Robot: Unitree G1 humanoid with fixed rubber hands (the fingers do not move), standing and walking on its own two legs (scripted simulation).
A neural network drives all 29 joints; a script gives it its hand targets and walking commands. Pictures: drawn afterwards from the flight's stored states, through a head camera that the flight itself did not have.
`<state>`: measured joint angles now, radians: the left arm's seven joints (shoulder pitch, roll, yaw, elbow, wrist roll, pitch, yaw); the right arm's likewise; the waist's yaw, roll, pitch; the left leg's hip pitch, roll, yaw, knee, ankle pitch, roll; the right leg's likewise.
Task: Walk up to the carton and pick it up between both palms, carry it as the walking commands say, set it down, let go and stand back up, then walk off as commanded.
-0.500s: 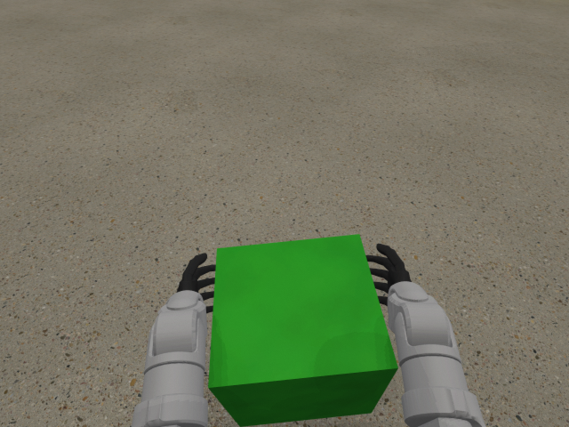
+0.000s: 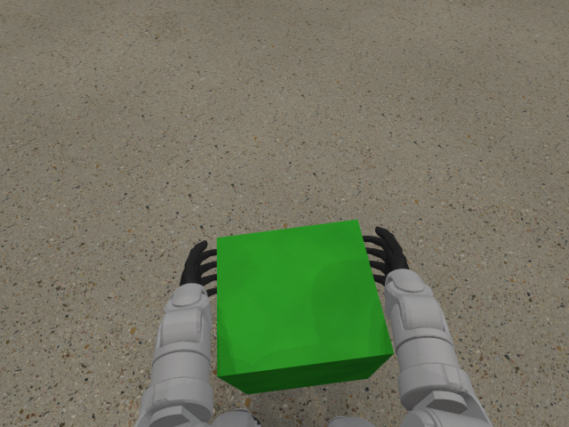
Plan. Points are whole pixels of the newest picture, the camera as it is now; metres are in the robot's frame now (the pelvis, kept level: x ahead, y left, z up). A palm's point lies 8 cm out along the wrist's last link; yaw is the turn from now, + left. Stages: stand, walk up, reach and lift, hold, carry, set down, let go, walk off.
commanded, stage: set down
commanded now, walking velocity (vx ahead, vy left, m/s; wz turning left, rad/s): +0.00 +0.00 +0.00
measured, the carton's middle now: (298, 313) +0.29 -0.01 -0.09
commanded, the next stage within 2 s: none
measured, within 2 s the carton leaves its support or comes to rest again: neither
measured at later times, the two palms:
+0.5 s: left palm (203, 297) +0.33 +0.16 -0.13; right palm (372, 279) +0.35 -0.15 -0.11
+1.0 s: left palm (213, 300) +0.36 +0.16 -0.22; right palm (359, 281) +0.39 -0.15 -0.20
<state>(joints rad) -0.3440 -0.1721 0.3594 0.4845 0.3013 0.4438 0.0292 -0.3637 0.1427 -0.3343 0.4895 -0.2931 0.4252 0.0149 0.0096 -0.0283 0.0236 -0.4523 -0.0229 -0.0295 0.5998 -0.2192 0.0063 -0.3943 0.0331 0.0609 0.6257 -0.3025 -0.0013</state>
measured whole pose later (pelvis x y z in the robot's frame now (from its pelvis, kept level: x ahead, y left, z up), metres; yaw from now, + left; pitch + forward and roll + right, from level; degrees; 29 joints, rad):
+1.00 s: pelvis -0.04 +0.00 -0.14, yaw +0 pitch +38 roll -1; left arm -0.65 -0.13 0.42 0.50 0.19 0.32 0.09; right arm -0.72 0.03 -0.36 0.59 -0.18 0.29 0.00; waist 0.01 -0.03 -0.20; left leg -1.58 -0.06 -0.06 1.30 -0.39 -0.01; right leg -1.52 0.09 0.07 1.35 -0.49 0.02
